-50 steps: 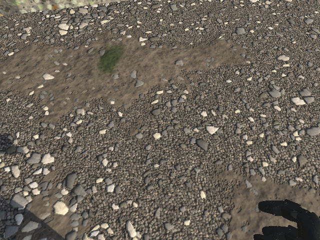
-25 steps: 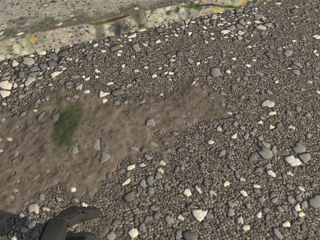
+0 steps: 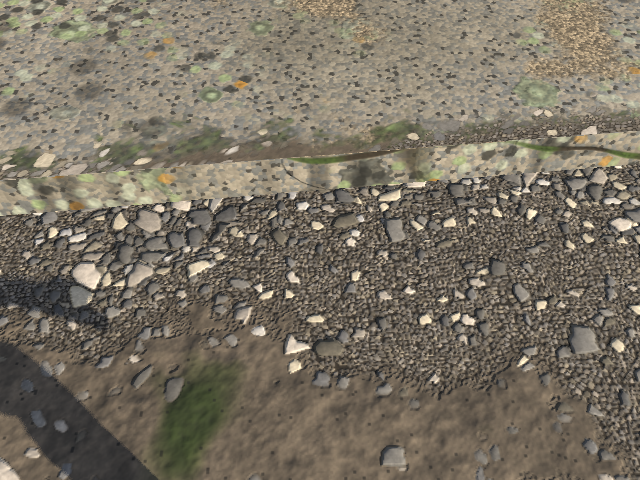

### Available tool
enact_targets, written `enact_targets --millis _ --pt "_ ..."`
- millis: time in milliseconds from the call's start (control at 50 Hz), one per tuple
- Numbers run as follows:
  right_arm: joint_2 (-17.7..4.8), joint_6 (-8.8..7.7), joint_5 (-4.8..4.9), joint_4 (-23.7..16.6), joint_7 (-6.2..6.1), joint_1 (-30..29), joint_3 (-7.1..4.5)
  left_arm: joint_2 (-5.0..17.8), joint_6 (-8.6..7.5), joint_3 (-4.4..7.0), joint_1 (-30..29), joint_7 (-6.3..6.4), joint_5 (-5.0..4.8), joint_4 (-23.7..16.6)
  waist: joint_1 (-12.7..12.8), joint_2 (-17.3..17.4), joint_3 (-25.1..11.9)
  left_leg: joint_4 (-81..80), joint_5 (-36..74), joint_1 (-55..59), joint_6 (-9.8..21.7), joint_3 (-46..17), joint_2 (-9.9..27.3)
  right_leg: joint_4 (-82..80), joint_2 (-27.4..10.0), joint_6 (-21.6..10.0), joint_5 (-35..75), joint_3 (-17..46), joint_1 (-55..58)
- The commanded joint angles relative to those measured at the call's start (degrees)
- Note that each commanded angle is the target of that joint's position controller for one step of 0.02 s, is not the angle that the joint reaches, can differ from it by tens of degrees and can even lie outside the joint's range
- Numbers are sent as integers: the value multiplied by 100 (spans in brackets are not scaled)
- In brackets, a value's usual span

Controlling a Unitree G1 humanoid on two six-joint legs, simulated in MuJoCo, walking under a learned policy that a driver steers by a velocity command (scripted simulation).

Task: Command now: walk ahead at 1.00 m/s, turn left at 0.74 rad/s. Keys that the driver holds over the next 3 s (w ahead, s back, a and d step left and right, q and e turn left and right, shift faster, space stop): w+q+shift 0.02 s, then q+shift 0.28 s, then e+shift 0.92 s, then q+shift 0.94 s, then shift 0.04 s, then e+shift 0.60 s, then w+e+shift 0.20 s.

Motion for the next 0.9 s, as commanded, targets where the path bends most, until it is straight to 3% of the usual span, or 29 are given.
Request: enact_targets --millis 20,40,60,100,140,160,180,220,260,300,320,340,360,380,400,420,440,460,480,540,580,660,680,700,720,740,780,820,900 --pt "-1843 233 -22 334 -167 2240 -696 648 -309 27 -668 -84 -148 -1364 -776 813 -2025 -1592 -923 5895 1865 -5437 2147 5132 234 15 -341 1469 -5663" --pt "-1447 202 18 315 -217 2006 -643 849 -395 21 -1196 -81 -117 -1452 -710 -154 -1075 -2004 -504 5000 1502 -4989 2069 4488 -133 -74 162 1607 -5780" --pt "-1142 184 38 370 -233 1786 -571 816 -420 14 -1278 -87 -93 -1494 -315 -655 -421 -2033 788 3875 1206 -4341 1866 3841 -297 -52 338 1517 -5372" --pt "-903 78 121 292 -281 1494 -462 721 -166 -21 -1228 -84 85 -1557 172 -839 37 -1884 3354 2398 948 -3241 1434 3182 -501 226 141 1433 -4553" --pt "-1018 -21 208 243 -242 1443 -447 640 47 -61 -1370 -104 145 -1775 325 -679 66 -1842 4594 1493 673 -2523 930 1998 -533 401 26 1197 -3912" --pt "-562 -132 455 -91 -226 1014 -351 723 -201 58 -1952 -66 -204 -2039 263 -580 20 -1859 4075 1133 540 -2619 582 1256 -210 420 275 1322 -3762" --pt "-826 -123 472 -123 -272 941 -410 586 -289 0 -2336 -42 -215 -2228 226 -385 53 -1725 4124 824 370 -2463 385 339 13 464 624 1128 -3527" --pt "-1174 71 437 -59 -427 1394 -565 363 -361 -35 -2558 -22 -178 -2356 -95 -158 -458 -1306 3676 622 -303 -2313 -11 -1259 648 466 2076 865 -2482" --pt "-1052 233 396 77 -517 1884 -559 464 -332 61 -2615 -32 -298 -2481 -253 227 -720 -819 2876 643 -805 -2645 -150 -1856 1007 451 3074 914 -1709" --pt "-863 259 411 -124 -553 1549 -527 726 -272 195 -2346 9 -305 -2591 77 590 -827 115 2458 665 -1162 -2790 -338 -2375 847 343 3654 1187 -1084" --pt "-794 249 361 -252 -575 1292 -506 829 -249 266 -1468 49 -208 -2370 557 698 -1305 1126 2222 781 -1361 -2464 -460 -2649 497 214 4647 1194 -298" --pt "-272 278 155 -367 -556 1446 -337 948 -202 247 -492 82 -78 -2140 777 173 -2183 3069 -1351 364 -1456 -1968 -648 -1986 -884 -366 6208 2228 984" --pt "-31 260 67 -563 -515 2354 -218 1076 -181 161 -330 44 233 -2167 307 -1229 -2962 4872 -3844 -177 -1543 -2148 -902 -1353 -2534 -1485 9277 4428 1664" --pt "-469 258 271 -503 -341 3302 -215 1346 -222 277 -743 -42 9 -2019 -188 -1598 -3515 6170 -3236 -961 -1548 -2691 -354 -1436 -3406 -2668 6718 6153 1903" --pt "-800 382 331 -308 -307 2741 -240 865 -198 226 -1338 -35 -52 -2362 129 -902 -2974 6175 -2786 -1300 -1543 -2415 151 -1868 -2714 -2450 4508 5627 1284" --pt "-868 465 201 -430 -348 1859 -252 489 -100 69 -1597 -27 -77 -2374 210 -123 -2115 5632 -2330 -1266 -1498 -1972 286 -2194 -1986 -1976 3239 4719 148" --pt "-825 500 50 -616 -419 1397 -266 587 -10 10 -1816 -51 -147 -2347 -30 271 -1380 5074 -1992 -956 -1516 -1589 382 -2486 -1443 -1654 2858 4268 -1091" --pt "-727 469 -20 -808 -428 1088 -240 820 75 80 -1892 -60 -222 -2288 -166 227 -726 4310 -1890 -734 -1519 -1427 404 -2699 -1060 -1471 3021 3930 -1969" --pt "-565 417 -12 -902 -428 987 -190 996 140 174 -1811 -65 -240 -2238 -229 97 -494 3416 -1848 -352 -1503 -1262 413 -2783 -727 -1290 3549 3485 -2500" --pt "-223 280 130 -953 -486 918 -72 1184 322 341 -1568 -29 -229 -2157 -239 -598 -1117 1476 -1489 753 -1594 -1092 111 -2727 -474 -1320 4924 3223 -2532" --pt "-412 349 228 -914 -483 867 -117 1260 407 416 -1530 -6 -288 -2204 -304 -856 -1459 892 -1014 1108 -1566 -1285 20 -2765 -567 -1238 3811 3541 -2343" --pt "-724 445 223 -971 -436 623 -288 1197 580 503 -1429 65 -420 -2308 -372 -1027 -945 -882 -63 2184 -1273 -1409 188 -2836 -265 -662 417 3972 -3215" --pt "-954 437 171 -985 -448 749 -379 1030 601 469 -1201 69 -414 -2276 -376 -792 -903 -1329 -139 2806 -972 -1740 806 -2359 18 -379 -659 3746 -3816" --pt "-1400 455 -74 -1056 -460 798 -467 659 589 386 -1026 62 -423 -2393 -255 510 -1140 -1685 -540 3232 -216 -3198 2369 -822 634 -122 -1498 2743 -4703" --pt "-1263 422 -277 -1077 -432 530 -470 946 505 484 -973 59 -409 -2489 -103 1326 -1035 -2059 -301 2477 290 -4055 3092 606 630 100 -1270 2156 -4904" --pt "-899 362 -229 -1229 -450 25 -370 1351 523 605 -795 66 -384 -2354 140 1038 -732 -2062 -167 2107 248 -3521 2851 1414 251 257 -817 1938 -4841" --pt "-521 299 3 -1344 -485 -534 -282 1325 703 654 -342 139 -319 -2032 341 639 -532 -1890 142 1872 -153 -2410 2096 2255 146 429 -198 1722 -4756" --pt "-512 289 44 -1306 -518 -480 -265 1122 784 593 -381 120 -303 -2105 288 554 -398 -1861 1000 1712 -54 -1742 1983 2991 -39 633 105 1442 -4804" --pt "-719 398 33 -1054 -604 186 -373 794 733 409 -1219 -12 -355 -2580 -160 594 -485 -1757 1519 2580 167 -1288 2094 1853 -464 868 468 1195 -5095"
